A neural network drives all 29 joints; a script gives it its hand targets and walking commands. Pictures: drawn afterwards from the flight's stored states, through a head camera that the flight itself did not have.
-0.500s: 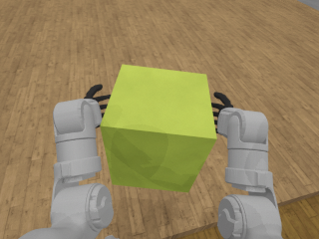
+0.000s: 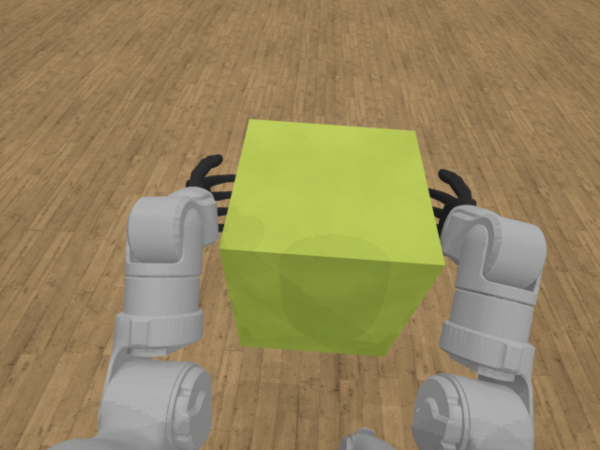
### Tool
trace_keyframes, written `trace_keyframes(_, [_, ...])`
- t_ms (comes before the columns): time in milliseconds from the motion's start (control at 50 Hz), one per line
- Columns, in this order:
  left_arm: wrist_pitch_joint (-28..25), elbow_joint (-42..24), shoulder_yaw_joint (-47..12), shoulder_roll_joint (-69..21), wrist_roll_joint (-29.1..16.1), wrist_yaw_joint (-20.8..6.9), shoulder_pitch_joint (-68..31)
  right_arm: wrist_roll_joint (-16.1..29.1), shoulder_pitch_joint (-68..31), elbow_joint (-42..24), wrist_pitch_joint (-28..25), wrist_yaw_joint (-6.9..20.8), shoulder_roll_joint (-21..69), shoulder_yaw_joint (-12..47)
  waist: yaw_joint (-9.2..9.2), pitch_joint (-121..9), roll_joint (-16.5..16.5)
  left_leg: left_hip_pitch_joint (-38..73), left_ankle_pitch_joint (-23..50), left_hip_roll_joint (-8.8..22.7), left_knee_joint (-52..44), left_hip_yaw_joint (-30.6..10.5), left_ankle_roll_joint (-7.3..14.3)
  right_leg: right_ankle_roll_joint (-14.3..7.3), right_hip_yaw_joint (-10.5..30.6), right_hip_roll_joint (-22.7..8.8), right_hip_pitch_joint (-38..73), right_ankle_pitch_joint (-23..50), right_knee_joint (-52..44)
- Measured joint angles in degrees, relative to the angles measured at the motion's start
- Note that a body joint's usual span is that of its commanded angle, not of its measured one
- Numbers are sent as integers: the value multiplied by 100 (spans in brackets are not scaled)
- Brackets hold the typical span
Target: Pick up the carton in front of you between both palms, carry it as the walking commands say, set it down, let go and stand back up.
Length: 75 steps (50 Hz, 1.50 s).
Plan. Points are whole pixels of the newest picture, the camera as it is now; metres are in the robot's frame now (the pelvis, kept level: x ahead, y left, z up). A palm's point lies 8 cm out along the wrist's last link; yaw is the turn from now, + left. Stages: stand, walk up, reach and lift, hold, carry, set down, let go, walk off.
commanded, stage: carry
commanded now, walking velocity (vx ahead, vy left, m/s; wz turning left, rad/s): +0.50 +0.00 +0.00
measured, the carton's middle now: (321, 246) +0.38 +0.04 +0.08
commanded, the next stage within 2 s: none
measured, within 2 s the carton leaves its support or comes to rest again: neither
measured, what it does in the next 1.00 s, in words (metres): climbs: left foot, then right foot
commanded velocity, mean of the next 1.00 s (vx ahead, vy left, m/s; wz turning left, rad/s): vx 0.50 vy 0.00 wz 0.00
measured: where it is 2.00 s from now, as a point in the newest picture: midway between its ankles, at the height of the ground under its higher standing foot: (322, 250)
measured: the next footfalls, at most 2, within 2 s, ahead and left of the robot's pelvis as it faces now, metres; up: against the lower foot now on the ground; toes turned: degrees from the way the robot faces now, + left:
left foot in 0.44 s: +0.39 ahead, +0.14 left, +0.00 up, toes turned +7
right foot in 0.92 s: +0.64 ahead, -0.08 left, +0.00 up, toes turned -11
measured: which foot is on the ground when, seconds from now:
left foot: up 0.00-0.42, down 0.44-0.94, up 0.96-1.00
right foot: down 0.00-0.44, up 0.46-0.90, down 0.92-1.00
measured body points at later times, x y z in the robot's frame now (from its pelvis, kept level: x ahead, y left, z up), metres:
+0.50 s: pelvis +0.27 +0.05 +0.06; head +0.24 +0.06 +0.51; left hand +0.64 +0.20 +0.23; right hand +0.64 -0.11 +0.24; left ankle +0.35 +0.13 -0.66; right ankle +0.15 -0.06 -0.62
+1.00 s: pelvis +0.55 +0.02 +0.07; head +0.56 +0.01 +0.52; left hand +0.87 +0.16 +0.16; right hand +0.86 -0.15 +0.16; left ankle +0.40 +0.13 -0.59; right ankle +0.61 -0.07 -0.66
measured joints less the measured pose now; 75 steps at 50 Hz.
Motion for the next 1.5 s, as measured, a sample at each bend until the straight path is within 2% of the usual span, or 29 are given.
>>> trace_keyframes(40, [-38,-17,-2,-6,-55,9,24,-71,56,-142,12,1,88,-69,-55,13,7,-577,-503,-127,820,71,109,47,24,26,342,13,-417])
trace_keyframes(80, [-104,-133,14,-33,-70,10,-8,-60,72,-343,-16,3,104,-74,-127,79,-35,-1044,-1130,-166,879,228,183,59,73,16,703,64,-865])
trace_keyframes(120, [-144,-317,49,-53,-78,11,-41,-18,50,-521,-50,3,82,-18,-202,120,-102,-1355,-1750,-130,220,421,193,81,155,-32,1043,102,-1273])
trace_keyframes(160, [-136,-483,105,-61,-76,11,-81,22,-15,-608,-59,3,33,70,-269,65,-128,-1586,-1923,-33,-678,598,176,122,235,-77,1317,108,-1601])
trace_keyframes(220, [-63,-527,206,-48,-33,-9,-153,53,-127,-506,-43,-15,-37,187,-360,-127,-95,-1792,-1654,164,-1862,766,140,196,336,-95,1709,43,-1979])
trace_keyframes(300, [59,-207,314,-58,70,-47,-197,25,-187,-118,61,-50,-78,209,-471,-467,-78,-1613,-1021,337,-3433,896,86,343,458,-111,2279,-173,-2336])
trace_keyframes(380, [118,200,361,-113,216,-73,-186,14,-213,368,114,-54,-141,158,-573,-758,-92,-1063,-551,298,-4768,1101,83,524,547,-155,2818,-534,-2482])
trace_keyframes(440, [165,357,399,-73,259,-136,-208,39,-339,750,55,-61,-180,157,-664,-840,-147,-395,-345,136,-5639,1369,177,692,648,-263,3032,-1048,-2062])
trace_keyframes(460, [152,402,426,-21,249,-146,-221,31,-388,876,-15,-69,-162,182,-728,-844,-203,-385,-118,102,-5534,1436,239,719,680,-351,2872,-1207,-1543])
trace_keyframes(500, [95,482,509,58,208,-172,-147,-25,-370,1067,-159,-101,-63,246,-865,-785,-226,-394,-465,74,-5176,1463,306,706,934,-296,2261,-1275,-68])
trace_keyframes(540, [58,575,573,24,240,-181,-49,-47,-190,1118,-229,-116,15,264,-928,-697,-215,-209,-731,67,-5237,1446,316,662,992,-260,1621,-1058,1030])
trace_keyframes(600, [-70,533,579,-110,325,-196,165,22,191,943,-364,-79,113,248,-943,-517,-256,215,-733,40,-5690,1439,261,726,965,-421,912,-539,1301])
trace_keyframes(660, [-283,275,475,-201,312,-214,434,74,517,623,-576,-78,208,262,-911,-340,-267,645,-733,33,-6158,1433,262,865,965,-583,472,-165,809])
trace_keyframes(740, [-546,-144,310,-246,217,-238,753,128,825,168,-821,-78,312,326,-841,-200,-272,1226,-792,49,-6720,1421,180,1007,879,-698,338,334,-463])
trace_keyframes(880, [-728,-895,86,-320,117,-303,1443,59,1411,-554,-965,-27,506,574,-771,-323,-252,2154,-1497,117,-6902,1425,-123,881,346,-458,1141,1323,-2828])
trace_keyframes(920, [-746,-1062,20,-435,172,-343,1680,41,1693,-809,-920,-2,509,664,-811,-420,-161,2132,-2022,219,-6160,1338,-227,736,115,-347,1604,1408,-3200])
trace_keyframes(940, [-807,-1109,-31,-533,230,-354,1825,64,1841,-895,-911,23,455,710,-801,-439,-7,1856,-2026,374,-5384,1263,-248,593,29,-275,1613,1196,-2972])
trace_keyframes(980, [-820,-1242,-142,-718,364,-363,2166,121,2199,-1053,-865,70,396,786,-794,-442,37,1062,-2149,314,-3585,951,-266,403,-15,-297,1702,736,-2680])
trace_keyframes(1000, [-795,-1364,-188,-787,408,-369,2386,140,2385,-1138,-834,80,417,825,-809,-436,9,679,-2170,254,-2933,892,-246,376,-11,-332,1824,602,-2695])
trace_keyframes(1040, [-706,-1622,-409,-656,381,-413,2796,87,2717,-1321,-803,79,555,948,-839,-402,-29,67,-1960,270,-2430,935,-223,450,15,-376,2150,509,-2904])
trace_keyframes(1100, [-651,-2027,-570,-545,278,-463,3219,6,3144,-1706,-779,79,555,1321,-804,-385,-26,-570,-1496,419,-2879,1008,-281,482,70,-379,2656,420,-3306])
trace_keyframes(1180, [-622,-2571,-774,-488,204,-480,3638,0,3516,-2253,-697,76,487,1630,-760,-519,-17,-986,-784,582,-4144,1116,-372,581,132,-373,3307,230,-3738])
trace_keyframes(1280, [-428,-2998,-987,-462,214,-492,4010,2,3880,-2726,-452,76,464,1786,-745,-828,-54,-870,16,537,-5456,1437,-309,813,156,-416,4162,-283,-3970])
trace_keyframes(1360, [-187,-3135,-1015,-459,263,-492,4047,16,3887,-2800,-240,75,462,1798,-686,-977,-151,-326,-18,370,-5954,1834,-129,1064,277,-564,4595,-1118,-3361])
trace_keyframes(1380, [-148,-3108,-960,-455,269,-492,4003,14,3839,-2708,-248,75,465,1814,-725,-991,-271,-314,169,303,-5785,1919,41,1091,318,-718,4445,-1413,-2755])
trace_keyframes(1400, [-118,-3032,-888,-454,271,-492,3959,3,3770,-2555,-263,74,469,1827,-763,-984,-361,-371,6,267,-5492,1979,196,1080,447,-825,4066,-1396,-1826])
trace_keyframes(1420, [-83,-2959,-827,-456,280,-492,3925,-5,3701,-2409,-260,74,473,1829,-790,-939,-375,-362,-218,275,-5338,2009,298,1055,656,-790,3588,-1370,-814])
trace_keyframes(1460, [-31,-2859,-798,-460,305,-492,3894,-3,3671,-2269,-244,74,477,1807,-823,-795,-344,-160,-439,290,-5456,2035,366,965,864,-642,2668,-1311,665])
trace_keyframes(1500, [-44,-2807,-861,-460,325,-492,3892,19,3752,-2289,-272,74,475,1766,-845,-661,-331,133,-380,268,-5821,2045,288,911,825,-621,1990,-1057,1009])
